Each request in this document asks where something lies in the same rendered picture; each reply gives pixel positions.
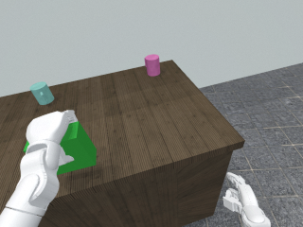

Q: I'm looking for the robot left hand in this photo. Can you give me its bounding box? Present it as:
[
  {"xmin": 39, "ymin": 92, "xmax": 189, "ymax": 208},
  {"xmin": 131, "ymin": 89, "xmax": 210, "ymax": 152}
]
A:
[{"xmin": 26, "ymin": 110, "xmax": 78, "ymax": 166}]

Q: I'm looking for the sponge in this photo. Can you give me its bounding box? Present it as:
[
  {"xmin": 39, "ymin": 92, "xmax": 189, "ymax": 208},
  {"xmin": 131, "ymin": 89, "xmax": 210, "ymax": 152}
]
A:
[{"xmin": 23, "ymin": 121, "xmax": 97, "ymax": 175}]

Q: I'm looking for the table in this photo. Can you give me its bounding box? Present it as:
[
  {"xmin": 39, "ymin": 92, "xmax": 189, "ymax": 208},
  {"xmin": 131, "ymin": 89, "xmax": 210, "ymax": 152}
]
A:
[{"xmin": 0, "ymin": 60, "xmax": 245, "ymax": 227}]

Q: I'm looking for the robot right hand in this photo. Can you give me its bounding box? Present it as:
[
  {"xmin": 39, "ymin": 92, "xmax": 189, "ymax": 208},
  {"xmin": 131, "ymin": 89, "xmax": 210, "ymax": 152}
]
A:
[{"xmin": 223, "ymin": 172, "xmax": 258, "ymax": 214}]

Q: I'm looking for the robot left forearm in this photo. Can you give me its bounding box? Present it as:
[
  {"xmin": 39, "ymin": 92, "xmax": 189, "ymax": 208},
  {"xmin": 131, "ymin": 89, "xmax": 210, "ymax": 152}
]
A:
[{"xmin": 0, "ymin": 140, "xmax": 61, "ymax": 227}]

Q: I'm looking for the robot right forearm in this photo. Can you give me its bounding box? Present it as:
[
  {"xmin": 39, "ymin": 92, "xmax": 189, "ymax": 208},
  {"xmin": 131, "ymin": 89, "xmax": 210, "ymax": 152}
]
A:
[{"xmin": 241, "ymin": 205, "xmax": 271, "ymax": 227}]

